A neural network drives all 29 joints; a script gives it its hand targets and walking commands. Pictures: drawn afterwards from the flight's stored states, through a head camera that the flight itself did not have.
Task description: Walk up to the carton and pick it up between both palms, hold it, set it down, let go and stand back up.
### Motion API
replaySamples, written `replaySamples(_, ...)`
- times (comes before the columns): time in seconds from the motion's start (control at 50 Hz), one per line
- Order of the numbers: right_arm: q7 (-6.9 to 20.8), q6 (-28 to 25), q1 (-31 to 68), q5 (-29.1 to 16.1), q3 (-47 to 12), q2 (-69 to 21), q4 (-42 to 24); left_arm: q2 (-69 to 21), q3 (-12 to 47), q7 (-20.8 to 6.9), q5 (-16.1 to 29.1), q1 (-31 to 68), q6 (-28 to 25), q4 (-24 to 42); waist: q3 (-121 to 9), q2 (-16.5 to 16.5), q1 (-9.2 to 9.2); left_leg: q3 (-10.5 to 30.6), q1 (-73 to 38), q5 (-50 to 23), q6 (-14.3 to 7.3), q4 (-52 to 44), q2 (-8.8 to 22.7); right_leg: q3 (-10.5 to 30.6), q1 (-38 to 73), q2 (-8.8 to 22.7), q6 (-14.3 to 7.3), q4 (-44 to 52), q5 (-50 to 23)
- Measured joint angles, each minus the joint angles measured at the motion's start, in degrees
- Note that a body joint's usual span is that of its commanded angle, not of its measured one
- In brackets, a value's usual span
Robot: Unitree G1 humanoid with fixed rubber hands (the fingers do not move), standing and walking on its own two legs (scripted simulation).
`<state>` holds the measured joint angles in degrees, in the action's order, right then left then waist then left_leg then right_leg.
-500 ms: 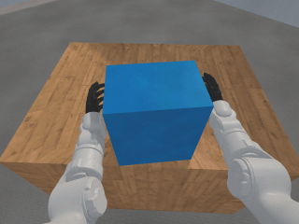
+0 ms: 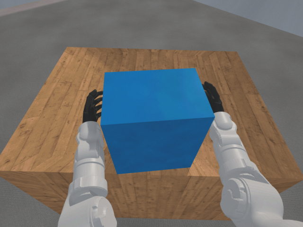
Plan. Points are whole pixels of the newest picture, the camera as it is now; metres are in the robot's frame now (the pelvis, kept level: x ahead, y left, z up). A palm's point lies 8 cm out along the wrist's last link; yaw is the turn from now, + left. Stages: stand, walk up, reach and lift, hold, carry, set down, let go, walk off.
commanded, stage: reach and lift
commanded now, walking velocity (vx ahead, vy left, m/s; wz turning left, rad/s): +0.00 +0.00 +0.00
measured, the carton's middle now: (152, 125) +0.41 +0.06 +0.03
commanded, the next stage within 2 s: none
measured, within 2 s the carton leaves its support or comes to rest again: leaves its support in 1.08 s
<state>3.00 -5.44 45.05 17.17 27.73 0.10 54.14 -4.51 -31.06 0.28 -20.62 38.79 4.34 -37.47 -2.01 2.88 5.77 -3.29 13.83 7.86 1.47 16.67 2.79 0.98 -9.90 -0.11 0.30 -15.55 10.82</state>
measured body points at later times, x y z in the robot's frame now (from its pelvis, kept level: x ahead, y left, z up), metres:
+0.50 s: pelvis +0.00 +0.00 +0.00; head +0.03 +0.02 +0.45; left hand +0.38 +0.22 +0.08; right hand +0.44 -0.11 +0.10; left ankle +0.00 +0.13 -0.75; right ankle -0.04 -0.12 -0.75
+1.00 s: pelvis -0.01 +0.00 +0.00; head +0.01 +0.02 +0.45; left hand +0.37 +0.23 +0.08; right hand +0.42 -0.11 +0.10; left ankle +0.00 +0.13 -0.75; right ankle -0.04 -0.12 -0.75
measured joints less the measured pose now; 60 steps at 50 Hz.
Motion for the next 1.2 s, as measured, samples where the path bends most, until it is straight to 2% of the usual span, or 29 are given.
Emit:
replaySamples(0.64, -0.69, -1.22, -0.33, -0.52, -0.71, -0.02, 0.55, 0.87, 0.71, 0.26, 0.98, 0.2, -0.27, -1.32, -0.5, -0.14, -0.56, -0.43, 0.81, -0.84, -0.08, -0.33, 0.08, -1.27, -0.79, 0.26, -0.09, -0.21, -0.26)
replaySamples(1.02, -3.66, -0.88, -1.58, -7.01, -7.83, 1.58, 2.92, 3.71, 6.47, 2.39, 6.12, -1.61, 2.6, -2.07, -1.83, -0.85, -1.52, 0.41, 1.35, -1.27, -0.07, 0.12, 0.16, -2.64, -0.26, 0.24, -0.15, 0.62, -0.97)
replaySamples(1.2, -4.5, 1.92, -0.99, -10.37, -9.83, 2.37, 2.84, 5.18, 8.59, 2.94, 7.75, 0.06, 6.19, -2.46, -2.21, -0.92, -2.35, 1.09, -0.1, -2.26, -0.13, -0.45, -0.03, -3.43, 1.47, 0.35, -0.15, 1.14, -1.66)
